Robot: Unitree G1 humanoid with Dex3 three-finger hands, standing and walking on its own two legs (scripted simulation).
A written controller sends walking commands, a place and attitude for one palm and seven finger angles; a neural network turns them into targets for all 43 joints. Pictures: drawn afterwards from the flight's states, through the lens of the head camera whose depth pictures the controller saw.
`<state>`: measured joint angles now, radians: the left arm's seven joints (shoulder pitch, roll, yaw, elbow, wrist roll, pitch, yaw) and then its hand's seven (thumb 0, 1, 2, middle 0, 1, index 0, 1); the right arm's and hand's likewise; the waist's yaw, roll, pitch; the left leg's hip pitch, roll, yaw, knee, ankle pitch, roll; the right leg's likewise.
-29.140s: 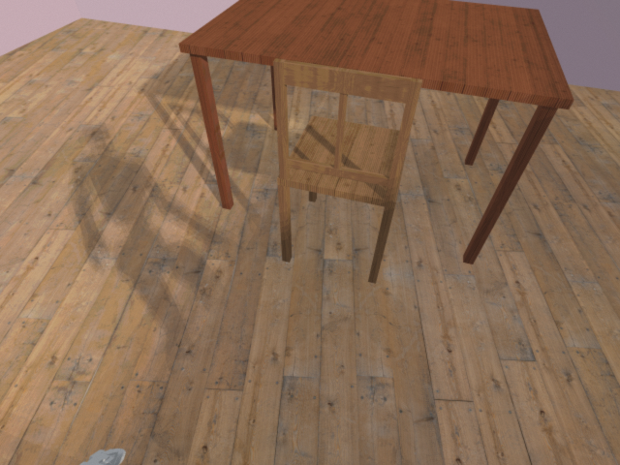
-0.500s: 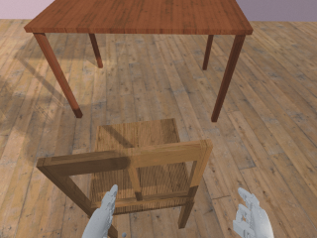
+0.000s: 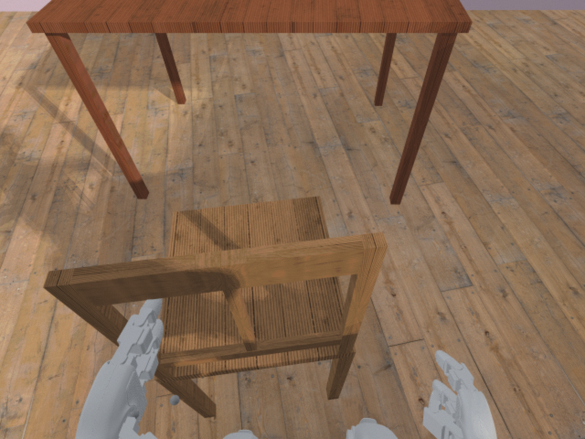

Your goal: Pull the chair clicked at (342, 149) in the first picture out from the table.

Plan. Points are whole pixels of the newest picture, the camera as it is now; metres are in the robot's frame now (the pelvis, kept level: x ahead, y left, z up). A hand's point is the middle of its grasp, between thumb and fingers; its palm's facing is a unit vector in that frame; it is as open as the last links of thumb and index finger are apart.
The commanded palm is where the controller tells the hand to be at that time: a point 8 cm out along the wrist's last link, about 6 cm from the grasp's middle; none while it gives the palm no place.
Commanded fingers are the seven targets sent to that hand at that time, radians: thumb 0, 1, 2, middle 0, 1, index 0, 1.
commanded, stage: draw the hand back to the body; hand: left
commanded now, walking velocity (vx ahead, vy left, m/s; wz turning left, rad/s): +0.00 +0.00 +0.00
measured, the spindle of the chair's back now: (242, 320) +0.30 +0.09 -0.05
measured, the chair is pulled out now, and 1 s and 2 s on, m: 0.59 0.59 0.59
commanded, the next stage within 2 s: step back with the hand held close in 1.14 s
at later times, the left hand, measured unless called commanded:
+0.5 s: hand (45, 356) +0.18 +0.22 +0.16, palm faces +0.34 -0.82 -0.47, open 11.6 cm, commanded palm +0.15 +0.26 +0.20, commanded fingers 0.00 0.47 0.69 -0.14 -0.21 -0.14 -0.21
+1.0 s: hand out of the picture +0.21 +0.26 +0.23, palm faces +0.48 -0.77 -0.42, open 7.6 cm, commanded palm +0.15 +0.30 +0.25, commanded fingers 0.00 0.90 0.90 -0.20 -0.30 -0.20 -0.30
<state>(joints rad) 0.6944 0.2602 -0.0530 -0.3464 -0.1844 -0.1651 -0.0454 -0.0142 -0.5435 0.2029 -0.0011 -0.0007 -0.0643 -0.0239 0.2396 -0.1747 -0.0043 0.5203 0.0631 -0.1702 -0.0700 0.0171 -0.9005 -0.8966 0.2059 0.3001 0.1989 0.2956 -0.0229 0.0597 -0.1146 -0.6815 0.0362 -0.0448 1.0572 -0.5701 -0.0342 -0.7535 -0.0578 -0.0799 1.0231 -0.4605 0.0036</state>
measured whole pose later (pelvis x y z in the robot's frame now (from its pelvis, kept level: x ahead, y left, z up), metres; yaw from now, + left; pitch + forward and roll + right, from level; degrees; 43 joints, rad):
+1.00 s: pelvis +0.01 +0.00 +0.07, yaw -1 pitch -4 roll +0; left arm 0.47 0.34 0.35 -0.38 -0.07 -0.06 0.15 0.01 0.85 0.88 -0.20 -0.29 -0.20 -0.30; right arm 0.20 -0.24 0.00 0.67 0.03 -0.15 -0.10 0.02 -0.90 -0.90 0.20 0.30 0.20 0.30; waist 0.05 0.09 0.03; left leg -0.07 0.04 -0.01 0.46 -0.32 -0.03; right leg -0.16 -0.04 -0.08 0.47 -0.23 0.01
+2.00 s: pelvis -0.06 +0.01 +0.06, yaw -1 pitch +0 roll -1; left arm 0.55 0.39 0.38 -0.52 -0.05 -0.09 0.18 0.01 0.89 0.90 -0.21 -0.30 -0.21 -0.30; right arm 0.19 -0.23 -0.01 0.60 0.02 -0.05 -0.11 0.01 -0.90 -0.90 0.21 0.30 0.20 0.30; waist 0.01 0.01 0.02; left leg -0.34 0.03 -0.02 0.60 -0.26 -0.01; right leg -0.39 -0.04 -0.06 0.51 -0.15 0.01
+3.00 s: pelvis -0.18 -0.03 +0.07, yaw -2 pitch +4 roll +1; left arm 0.70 0.48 0.48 -0.60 -0.05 -0.22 0.13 0.01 0.88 0.90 -0.21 -0.30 -0.21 -0.31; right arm 0.16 -0.22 -0.03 0.61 0.02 -0.05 -0.10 0.01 -0.90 -0.90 0.21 0.30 0.20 0.30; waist -0.05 -0.03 0.01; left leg -0.39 0.01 0.01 0.66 -0.36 -0.03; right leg -0.33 -0.02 -0.01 0.48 -0.22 0.00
